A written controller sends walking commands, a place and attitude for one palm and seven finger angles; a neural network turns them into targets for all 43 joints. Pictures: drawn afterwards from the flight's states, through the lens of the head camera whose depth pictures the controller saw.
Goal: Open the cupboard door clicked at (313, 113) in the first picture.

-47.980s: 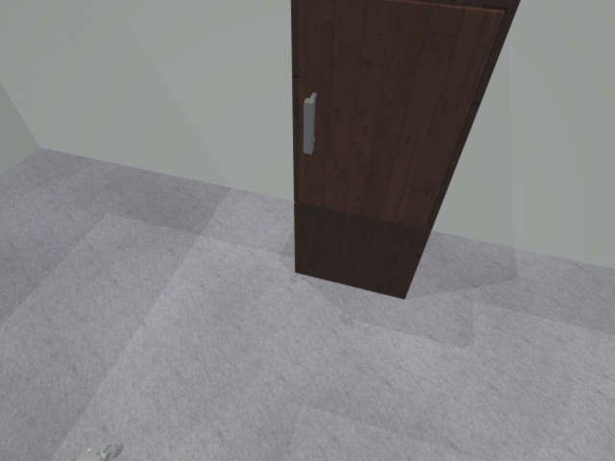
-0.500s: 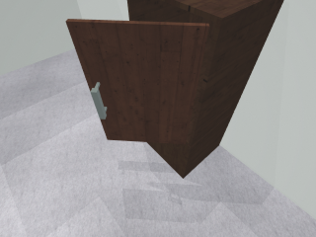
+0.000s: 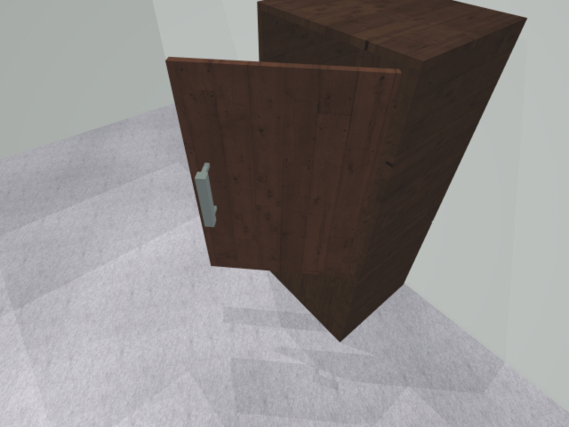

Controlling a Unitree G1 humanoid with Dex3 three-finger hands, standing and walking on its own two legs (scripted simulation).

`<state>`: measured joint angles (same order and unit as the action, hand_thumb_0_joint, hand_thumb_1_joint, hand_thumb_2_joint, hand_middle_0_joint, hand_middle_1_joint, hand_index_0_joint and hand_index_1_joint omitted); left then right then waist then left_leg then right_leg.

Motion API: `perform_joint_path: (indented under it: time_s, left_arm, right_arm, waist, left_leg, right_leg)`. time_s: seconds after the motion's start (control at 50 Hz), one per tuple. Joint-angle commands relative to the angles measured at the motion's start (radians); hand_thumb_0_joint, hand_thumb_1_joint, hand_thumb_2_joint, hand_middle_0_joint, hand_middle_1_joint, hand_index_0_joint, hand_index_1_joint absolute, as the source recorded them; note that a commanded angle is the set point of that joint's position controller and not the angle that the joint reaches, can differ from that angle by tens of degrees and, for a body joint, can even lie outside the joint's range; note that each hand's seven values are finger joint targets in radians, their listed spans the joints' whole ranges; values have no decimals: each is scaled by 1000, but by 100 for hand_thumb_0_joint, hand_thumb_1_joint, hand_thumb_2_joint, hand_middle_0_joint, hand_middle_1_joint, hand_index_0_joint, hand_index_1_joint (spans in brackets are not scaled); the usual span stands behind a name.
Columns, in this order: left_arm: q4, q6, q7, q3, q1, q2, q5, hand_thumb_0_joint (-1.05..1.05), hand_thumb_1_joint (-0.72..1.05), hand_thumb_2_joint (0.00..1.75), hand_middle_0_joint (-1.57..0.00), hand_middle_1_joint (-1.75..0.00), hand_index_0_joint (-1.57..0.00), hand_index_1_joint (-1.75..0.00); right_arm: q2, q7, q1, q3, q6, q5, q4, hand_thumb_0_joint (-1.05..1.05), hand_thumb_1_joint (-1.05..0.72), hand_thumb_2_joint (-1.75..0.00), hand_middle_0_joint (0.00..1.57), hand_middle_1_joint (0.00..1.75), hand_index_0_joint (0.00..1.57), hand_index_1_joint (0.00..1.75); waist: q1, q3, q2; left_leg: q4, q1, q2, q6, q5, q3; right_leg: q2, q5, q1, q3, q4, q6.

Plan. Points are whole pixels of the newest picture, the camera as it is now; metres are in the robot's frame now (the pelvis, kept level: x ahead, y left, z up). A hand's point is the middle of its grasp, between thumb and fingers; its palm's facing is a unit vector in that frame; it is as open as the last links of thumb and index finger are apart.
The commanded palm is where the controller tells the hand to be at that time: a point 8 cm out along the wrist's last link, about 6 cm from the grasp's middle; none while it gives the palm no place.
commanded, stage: shuffle to correct the standing spot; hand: left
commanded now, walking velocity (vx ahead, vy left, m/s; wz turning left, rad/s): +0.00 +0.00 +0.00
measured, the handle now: (208, 195) +0.60 +0.21 -0.04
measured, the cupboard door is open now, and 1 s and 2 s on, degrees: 45 45 45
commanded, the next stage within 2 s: come to a stop and stand still in 0.28 s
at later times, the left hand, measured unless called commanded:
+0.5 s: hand out of the picture -0.01 +0.20 -0.19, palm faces +0.01 -0.99 -0.14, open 7.4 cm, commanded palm none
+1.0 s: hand out of the picture +0.12 +0.20 -0.17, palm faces +0.00 -0.96 -0.27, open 7.4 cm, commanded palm none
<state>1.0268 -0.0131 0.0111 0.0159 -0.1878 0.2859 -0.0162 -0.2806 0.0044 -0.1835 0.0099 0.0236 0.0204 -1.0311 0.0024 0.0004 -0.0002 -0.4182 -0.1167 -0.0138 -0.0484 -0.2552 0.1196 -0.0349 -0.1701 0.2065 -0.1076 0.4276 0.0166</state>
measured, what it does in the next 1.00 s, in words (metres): stands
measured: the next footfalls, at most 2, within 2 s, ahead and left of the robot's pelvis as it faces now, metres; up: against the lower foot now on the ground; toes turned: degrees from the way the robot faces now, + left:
none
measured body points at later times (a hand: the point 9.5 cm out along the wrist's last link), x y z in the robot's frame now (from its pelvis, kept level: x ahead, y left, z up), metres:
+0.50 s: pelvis +0.04 +0.04 -0.01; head +0.04 +0.05 +0.44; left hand -0.01 +0.25 -0.18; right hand -0.01 -0.18 -0.16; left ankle -0.01 +0.08 -0.74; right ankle +0.04 -0.11 -0.74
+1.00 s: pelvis +0.03 +0.00 -0.01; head +0.03 -0.01 +0.44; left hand +0.12 +0.25 -0.14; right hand +0.04 -0.26 -0.16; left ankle -0.01 +0.08 -0.74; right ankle +0.04 -0.11 -0.74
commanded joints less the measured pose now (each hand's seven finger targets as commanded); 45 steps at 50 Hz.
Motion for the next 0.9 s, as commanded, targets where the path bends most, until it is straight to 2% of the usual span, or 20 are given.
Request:
perform_joint_path:
  time_s: [0.0,0.04,0.08,0.12,0.18,0.34,0.4,0.46,0.5,0.54,0.58,0.62,0.66,0.72,0.78,0.8,0.82,0.84,0.86,0.88]
  left_arm:
    - [-54,-21,10,24,19,153,-2,0,90,90,-20,-30,-20,-30]
    - [-48,-20,9,22,17,157,-1,0,90,90,-20,-30,-20,-30]
    - [-26,-13,11,8,-18,106,1,0,90,90,-20,-30,-20,-30]
    - [-10,2,15,-2,-62,64,-3,0,90,90,-20,-30,-20,-30]
    - [-7,10,13,4,-101,68,-8,0,90,90,-20,-30,-20,-30]
    - [1,2,12,19,-195,17,-7,0,90,90,-20,-30,-20,-30]
    - [-1,5,14,7,-185,-46,-11,0,90,90,-20,-30,-20,-30]
    - [17,5,32,-10,-201,-101,-1,0,90,90,-20,-30,-20,-30]
    - [41,9,41,-6,-242,-102,7,0,90,90,-20,-30,-20,-30]
    - [56,11,48,3,-284,-90,9,0,90,90,-20,-30,-20,-30]
    - [48,23,53,11,-281,-100,9,0,90,90,-20,-30,-20,-30]
    - [15,35,53,19,-249,-104,3,0,90,90,-20,-30,-20,-30]
    - [-22,48,50,29,-195,-112,0,0,90,90,-20,-30,-20,-30]
    - [-55,55,44,40,-135,-120,-5,0,90,90,-20,-30,-20,-30]
    - [-57,46,37,39,-141,-133,-5,0,90,90,-20,-30,-20,-30]
    - [-140,22,39,18,-64,132,-11,0,90,90,-20,-30,-20,-30]
    - [-156,14,30,30,-111,-5,-19,0,90,90,-20,-30,-20,-30]
    - [-138,7,31,41,-111,-13,-15,0,90,90,-20,-30,-20,-30]
    - [-135,2,34,42,-126,17,-8,0,90,90,-20,-30,-20,-30]
    - [-147,2,34,46,-115,36,-4,0,90,90,-20,-30,-20,-30]
  right_arm:
    - [-186,10,27,34,16,2,54,0,-90,-90,20,30,20,30]
    - [-193,9,36,32,15,1,48,0,-90,-90,20,30,20,30]
    - [-142,7,10,17,4,4,27,0,-90,-90,20,30,20,30]
    - [-86,3,-36,5,-11,7,6,0,-90,-90,20,30,20,30]
    - [-78,1,-74,5,-23,9,-4,0,-90,-90,20,30,20,30]
    - [-30,8,-171,8,-8,0,-22,0,-90,-90,20,30,20,30]
    - [-30,20,-221,12,3,-5,-41,0,-90,-90,20,30,20,30]
    - [0,50,-286,4,14,-9,-79,0,-90,-90,20,30,20,30]
    - [17,62,-277,4,15,-14,-84,0,-90,-90,20,30,20,30]
    - [7,71,-267,12,14,-20,-85,0,-90,-90,20,30,20,30]
    - [19,77,-283,23,7,-19,-88,0,-90,-90,20,30,20,30]
    - [21,78,-295,35,2,-16,-90,0,-90,-90,20,30,20,30]
    - [30,81,-304,43,-4,-7,-84,0,-90,-90,20,30,20,30]
    - [41,82,-273,48,-5,4,-69,0,-90,-90,20,30,20,30]
    - [41,68,-205,49,-7,9,-51,0,-90,-90,20,30,20,30]
    - [-135,47,-196,61,0,5,31,0,-90,-90,20,30,20,30]
    - [-119,52,-163,87,31,10,60,0,-90,-90,20,30,20,30]
    - [-94,59,-200,95,40,7,60,0,-90,-90,20,30,20,30]
    - [-84,61,-205,87,36,0,58,0,-90,-90,20,30,20,30]
    - [-66,63,-191,85,30,-3,70,0,-90,-90,20,30,20,30]
  waist:
    - [-3,-18,9]
    - [-3,-13,9]
    - [-4,-16,10]
    - [-5,-41,25]
    - [-7,-98,46]
    - [-2,-135,11]
    - [11,-135,-84]
    - [14,-91,-83]
    - [-2,-89,-39]
    - [-11,-79,-34]
    - [-2,-65,-30]
    - [7,-76,-72]
    - [23,-94,-102]
    - [24,-100,-109]
    - [3,-77,-124]
    - [36,-51,-7]
    - [-1,38,95]
    - [22,116,47]
    - [12,144,-40]
    - [20,121,-114]
  left_leg:
    - [146,-88,152,-2,73,-163]
    - [151,-83,152,0,69,-164]
    - [152,-88,140,9,-8,-149]
    - [145,-111,122,14,-124,-135]
    - [120,-157,102,11,-235,-122]
    - [68,-154,105,-11,-197,-122]
    - [142,-85,188,-37,-12,-199]
    - [52,89,235,-42,719,-179]
    - [9,78,218,-6,935,-151]
    - [-5,44,188,36,958,-129]
    - [-6,57,190,41,951,-122]
    - [6,97,226,19,1005,-134]
    - [31,114,289,-40,987,-181]
    - [44,79,336,-130,879,-198]
    - [29,41,293,-117,754,-150]
    - [59,26,214,-36,784,-209]
    - [-81,103,245,-21,845,-157]
    - [-118,104,212,5,890,-151]
    - [-132,79,170,17,825,-130]
    - [-112,36,146,20,701,-118]
  right_leg:
    - [-103,54,-56,129,-77,24]
    - [-107,52,-59,130,-83,22]
    - [-112,-16,-57,136,-99,14]
    - [-112,-147,-37,144,-107,8]
    - [-121,-301,14,188,-129,22]
    - [-115,-264,53,183,-52,56]
    - [-38,-79,89,46,110,23]
    - [-29,-105,126,29,138,-6]
    - [-39,37,47,49,84,-3]
    - [-49,241,-33,70,85,8]
    - [-49,261,-22,67,122,6]
    - [-32,80,60,59,164,-3]
    - [-17,-160,152,63,258,-6]
    - [-23,-272,207,106,383,-4]
    - [-24,-197,129,78,270,-9]
    - [22,-166,116,48,207,16]
    - [-7,-37,130,47,144,18]
    - [-7,153,35,55,135,34]
    - [-28,310,-39,76,138,50]
    - [-49,363,-55,84,142,62]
